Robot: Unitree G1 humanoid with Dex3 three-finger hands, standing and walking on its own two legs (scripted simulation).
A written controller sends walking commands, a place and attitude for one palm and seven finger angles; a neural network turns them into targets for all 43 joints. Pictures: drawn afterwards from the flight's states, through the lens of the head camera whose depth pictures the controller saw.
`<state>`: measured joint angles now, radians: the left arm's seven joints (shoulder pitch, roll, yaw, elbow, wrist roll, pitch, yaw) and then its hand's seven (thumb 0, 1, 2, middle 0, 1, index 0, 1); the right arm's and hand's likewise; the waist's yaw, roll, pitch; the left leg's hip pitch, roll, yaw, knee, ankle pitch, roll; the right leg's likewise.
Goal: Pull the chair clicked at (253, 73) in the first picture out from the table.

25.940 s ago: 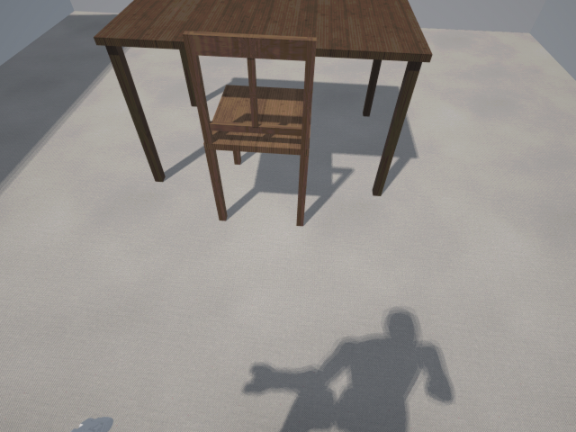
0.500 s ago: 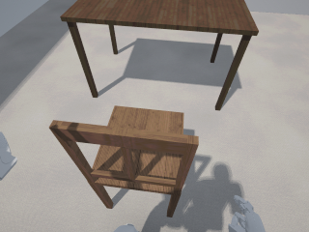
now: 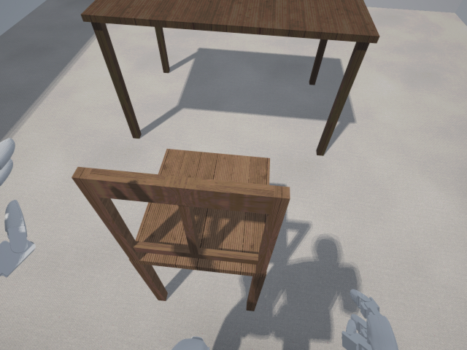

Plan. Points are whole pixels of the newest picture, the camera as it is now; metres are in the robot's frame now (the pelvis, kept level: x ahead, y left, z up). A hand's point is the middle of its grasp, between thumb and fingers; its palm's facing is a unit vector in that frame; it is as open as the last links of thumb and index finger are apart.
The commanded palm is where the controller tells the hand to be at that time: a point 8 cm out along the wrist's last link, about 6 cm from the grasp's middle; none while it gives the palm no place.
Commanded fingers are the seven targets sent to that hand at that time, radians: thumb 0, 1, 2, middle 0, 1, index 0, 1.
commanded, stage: step back with the hand held close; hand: left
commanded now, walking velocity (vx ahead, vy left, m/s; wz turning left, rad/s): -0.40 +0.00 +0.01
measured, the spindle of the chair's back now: (190, 229) +0.38 +0.13 -0.11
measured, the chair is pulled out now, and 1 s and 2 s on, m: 0.66 0.66 0.66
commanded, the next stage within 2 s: stop stepping back and stand still in 0.12 s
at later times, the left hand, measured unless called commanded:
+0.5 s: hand out of the picture +0.10 +0.24 +0.16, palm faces +0.43 -0.78 -0.45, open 7.4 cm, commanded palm +0.06 +0.28 +0.18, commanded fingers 0.00 0.90 0.90 -0.20 -0.30 -0.20 -0.30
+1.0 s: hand out of the picture +0.09 +0.26 +0.16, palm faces +0.44 -0.79 -0.43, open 7.4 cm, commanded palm none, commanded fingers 0.00 0.90 0.90 -0.20 -0.30 -0.20 -0.30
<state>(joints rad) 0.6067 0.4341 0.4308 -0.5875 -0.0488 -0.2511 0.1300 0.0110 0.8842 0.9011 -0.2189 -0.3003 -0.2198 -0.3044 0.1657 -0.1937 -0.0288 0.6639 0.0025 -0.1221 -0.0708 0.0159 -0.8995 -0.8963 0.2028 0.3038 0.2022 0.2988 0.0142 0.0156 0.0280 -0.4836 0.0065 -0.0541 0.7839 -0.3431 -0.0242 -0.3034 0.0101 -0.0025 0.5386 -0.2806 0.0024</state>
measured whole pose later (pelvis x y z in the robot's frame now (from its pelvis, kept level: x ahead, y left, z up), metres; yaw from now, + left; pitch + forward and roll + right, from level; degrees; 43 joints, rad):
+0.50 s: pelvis -0.09 -0.02 +0.01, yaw -1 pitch +0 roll +0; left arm 0.58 0.40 0.40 -0.44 -0.05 -0.15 0.16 0.01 0.89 0.90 -0.22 -0.30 -0.22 -0.30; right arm 0.28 -0.23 -0.01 0.67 0.02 -0.09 -0.08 0.02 -0.90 -0.90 0.20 0.30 0.20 0.30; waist -0.01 0.01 -0.05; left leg -0.30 0.01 -0.01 0.66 -0.38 0.01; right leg -0.26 -0.03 -0.05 0.49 -0.23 0.01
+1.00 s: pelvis -0.10 -0.01 +0.01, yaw +0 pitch -1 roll -1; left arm 0.54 0.36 0.38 -0.42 -0.02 -0.18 0.16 0.01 0.89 0.90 -0.21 -0.30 -0.22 -0.30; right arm 0.24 -0.17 0.01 0.66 0.02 -0.15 -0.07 0.02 -0.90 -0.90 0.20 0.30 0.20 0.30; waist 0.01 0.01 0.00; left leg -0.20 0.00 0.00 0.45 -0.23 0.02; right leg -0.21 -0.03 -0.05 0.35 -0.14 0.03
